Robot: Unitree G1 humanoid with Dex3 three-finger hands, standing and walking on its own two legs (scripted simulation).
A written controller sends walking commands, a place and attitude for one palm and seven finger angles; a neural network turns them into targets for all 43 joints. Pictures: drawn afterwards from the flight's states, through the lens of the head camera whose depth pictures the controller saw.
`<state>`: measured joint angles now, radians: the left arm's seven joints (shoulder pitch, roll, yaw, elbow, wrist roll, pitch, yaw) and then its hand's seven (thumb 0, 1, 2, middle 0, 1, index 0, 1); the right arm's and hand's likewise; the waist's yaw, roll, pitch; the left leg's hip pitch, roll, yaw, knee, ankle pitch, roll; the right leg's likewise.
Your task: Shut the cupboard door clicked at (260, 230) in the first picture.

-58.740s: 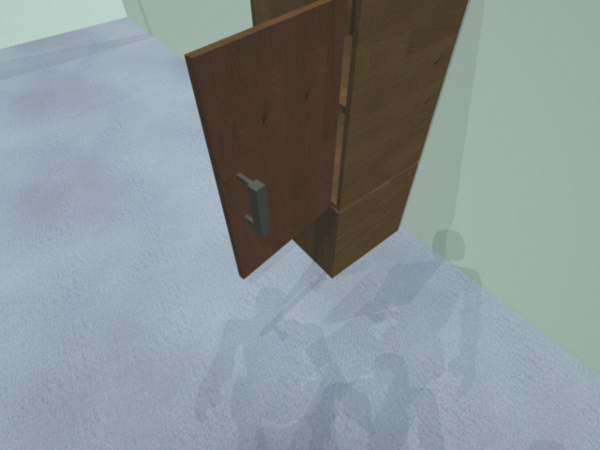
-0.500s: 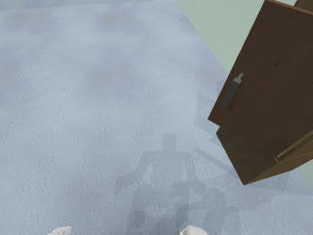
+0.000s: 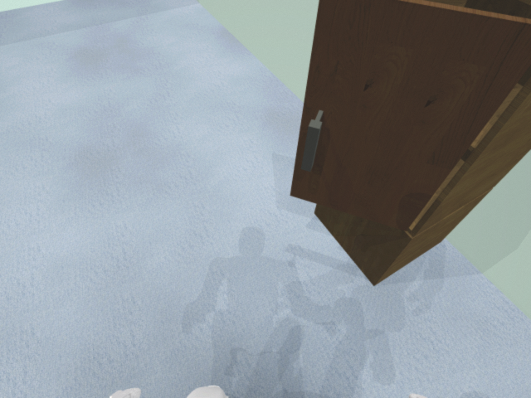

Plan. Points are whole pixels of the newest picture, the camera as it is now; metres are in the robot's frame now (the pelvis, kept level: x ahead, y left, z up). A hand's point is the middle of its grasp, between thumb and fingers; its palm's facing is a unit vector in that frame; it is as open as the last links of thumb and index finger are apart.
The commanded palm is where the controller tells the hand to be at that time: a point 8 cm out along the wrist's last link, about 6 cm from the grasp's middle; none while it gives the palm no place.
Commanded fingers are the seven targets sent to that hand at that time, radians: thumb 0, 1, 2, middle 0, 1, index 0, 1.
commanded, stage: turn to face it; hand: left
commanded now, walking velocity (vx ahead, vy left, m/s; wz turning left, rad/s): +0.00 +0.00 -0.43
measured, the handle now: (313, 141) +0.67 -0.07 -0.07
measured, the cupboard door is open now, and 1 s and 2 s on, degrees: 39 39 39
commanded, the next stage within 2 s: take the last steps up to it in 0.32 s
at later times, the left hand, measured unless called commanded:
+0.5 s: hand (173, 393) +0.14 +0.16 -0.16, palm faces -0.22 -0.94 -0.26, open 7.4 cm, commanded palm none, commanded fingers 0.00 0.90 0.90 -0.20 -0.30 -0.20 -0.30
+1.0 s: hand out of the picture +0.10 +0.14 -0.19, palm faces -0.22 -0.97 -0.13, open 7.4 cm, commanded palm none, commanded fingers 0.00 0.90 0.90 -0.20 -0.30 -0.20 -0.30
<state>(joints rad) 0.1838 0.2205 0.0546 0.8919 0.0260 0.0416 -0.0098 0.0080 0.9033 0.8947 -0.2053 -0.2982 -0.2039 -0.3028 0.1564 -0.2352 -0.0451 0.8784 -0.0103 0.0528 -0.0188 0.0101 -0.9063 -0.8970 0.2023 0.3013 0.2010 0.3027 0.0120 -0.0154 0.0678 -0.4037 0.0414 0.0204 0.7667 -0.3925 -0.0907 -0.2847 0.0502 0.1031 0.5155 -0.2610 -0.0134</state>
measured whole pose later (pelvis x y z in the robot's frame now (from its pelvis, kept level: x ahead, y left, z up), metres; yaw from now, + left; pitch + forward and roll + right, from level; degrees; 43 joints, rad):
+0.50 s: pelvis +0.00 -0.01 -0.01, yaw -13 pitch +0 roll +0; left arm 0.15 0.21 0.06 0.94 0.02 0.04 -0.02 0.01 0.91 0.90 -0.20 -0.30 -0.20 -0.30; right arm 0.28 -0.22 -0.04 0.99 -0.02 0.04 -0.02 0.01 -0.90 -0.90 0.21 0.30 0.21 0.30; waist -0.02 0.05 0.06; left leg -0.28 0.13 0.18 0.67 -0.41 -0.04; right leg -0.25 0.00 -0.05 0.57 -0.35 -0.02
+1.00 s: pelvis +0.10 -0.03 -0.01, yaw -17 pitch -1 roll -1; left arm 0.36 0.18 0.04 1.11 0.02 0.00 0.00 0.01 0.91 0.90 -0.20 -0.30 -0.20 -0.30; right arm 0.21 -0.16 -0.02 0.97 -0.04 -0.04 -0.02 0.01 -0.91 -0.90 0.20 0.30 0.20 0.30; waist 0.02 -0.06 0.03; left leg -0.30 0.04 0.13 0.58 -0.27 0.04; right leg -0.22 0.03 -0.01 0.84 -0.50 -0.05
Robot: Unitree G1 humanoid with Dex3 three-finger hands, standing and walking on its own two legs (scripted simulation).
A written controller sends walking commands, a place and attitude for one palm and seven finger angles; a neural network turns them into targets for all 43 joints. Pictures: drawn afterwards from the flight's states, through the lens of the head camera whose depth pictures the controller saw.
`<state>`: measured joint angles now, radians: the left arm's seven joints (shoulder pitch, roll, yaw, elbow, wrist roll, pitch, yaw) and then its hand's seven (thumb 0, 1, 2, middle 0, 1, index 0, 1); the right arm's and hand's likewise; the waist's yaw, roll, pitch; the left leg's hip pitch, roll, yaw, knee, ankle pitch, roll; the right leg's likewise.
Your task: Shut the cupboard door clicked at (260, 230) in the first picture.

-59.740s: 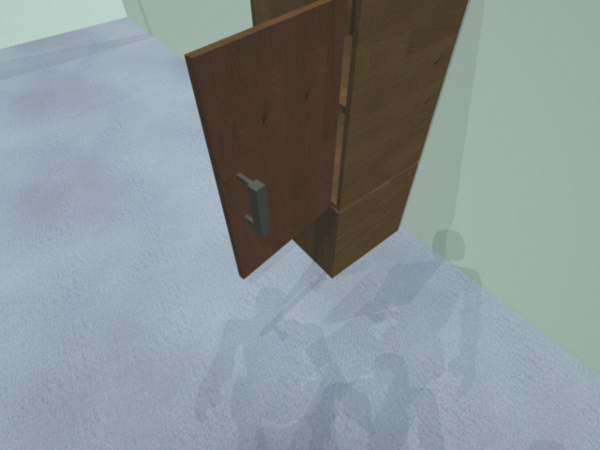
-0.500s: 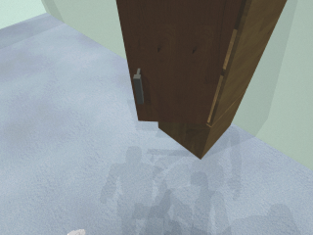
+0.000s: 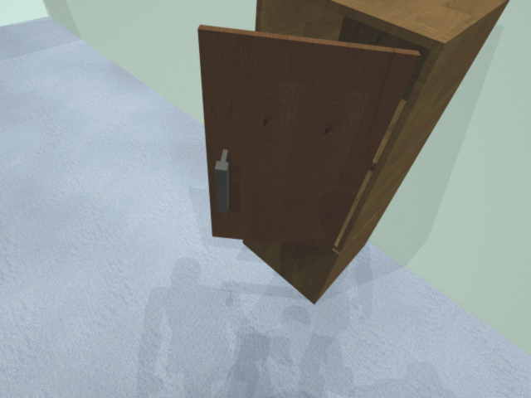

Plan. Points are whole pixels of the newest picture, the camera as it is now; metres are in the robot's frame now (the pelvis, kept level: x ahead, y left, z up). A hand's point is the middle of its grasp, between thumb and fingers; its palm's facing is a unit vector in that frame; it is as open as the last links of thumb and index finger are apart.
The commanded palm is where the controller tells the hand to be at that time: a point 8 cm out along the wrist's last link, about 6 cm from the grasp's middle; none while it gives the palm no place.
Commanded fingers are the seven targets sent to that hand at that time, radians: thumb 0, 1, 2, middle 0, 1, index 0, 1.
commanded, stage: take the last steps up to it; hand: left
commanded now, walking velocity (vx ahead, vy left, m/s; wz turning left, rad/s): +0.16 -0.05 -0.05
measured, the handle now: (223, 181) +0.56 +0.13 -0.06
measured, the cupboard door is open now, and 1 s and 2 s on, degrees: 39 39 39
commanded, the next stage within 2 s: come to a stop and stand still in 0.12 s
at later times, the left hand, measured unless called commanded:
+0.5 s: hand (201, 373) +0.19 +0.12 -0.16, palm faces +0.00 -0.98 -0.21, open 7.3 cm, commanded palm none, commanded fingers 0.00 0.90 0.90 -0.20 -0.30 -0.20 -0.30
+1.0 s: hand out of the picture +0.05 +0.22 -0.17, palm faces +0.08 -0.97 -0.22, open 7.4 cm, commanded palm none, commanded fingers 0.00 0.90 0.90 -0.20 -0.30 -0.20 -0.30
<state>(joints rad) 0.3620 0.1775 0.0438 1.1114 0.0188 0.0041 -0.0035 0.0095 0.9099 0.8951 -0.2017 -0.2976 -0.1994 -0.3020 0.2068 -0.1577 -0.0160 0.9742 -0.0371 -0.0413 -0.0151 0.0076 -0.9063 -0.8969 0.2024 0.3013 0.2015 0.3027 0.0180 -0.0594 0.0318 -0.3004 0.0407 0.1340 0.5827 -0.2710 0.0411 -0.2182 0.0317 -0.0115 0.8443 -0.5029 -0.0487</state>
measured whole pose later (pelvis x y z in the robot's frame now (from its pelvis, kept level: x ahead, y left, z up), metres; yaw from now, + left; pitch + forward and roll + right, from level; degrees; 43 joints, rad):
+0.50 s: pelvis +0.09 -0.05 +0.01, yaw +1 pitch +0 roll +1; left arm 0.11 0.14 0.03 1.02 0.02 -0.02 0.03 0.00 0.92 0.89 -0.20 -0.30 -0.20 -0.30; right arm 0.28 -0.16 -0.04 1.08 0.00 0.05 -0.03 0.01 -0.91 -0.90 0.20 0.30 0.20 0.30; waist -0.03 0.01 0.10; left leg -0.29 0.02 0.06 0.83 -0.56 -0.04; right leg -0.30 -0.05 -0.07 0.50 -0.20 -0.02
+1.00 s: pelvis +0.05 +0.01 +0.01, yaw +1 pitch +0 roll +0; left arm 0.25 0.24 0.05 1.04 0.02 0.06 0.02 0.01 0.91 0.90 -0.20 -0.30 -0.20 -0.30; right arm 0.18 -0.15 -0.01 0.99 -0.02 0.03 -0.03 0.01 -0.90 -0.90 0.20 0.30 0.20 0.30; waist 0.04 -0.05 0.06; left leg -0.23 -0.02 0.06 0.44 -0.21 0.05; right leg -0.31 -0.01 0.02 0.79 -0.43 0.02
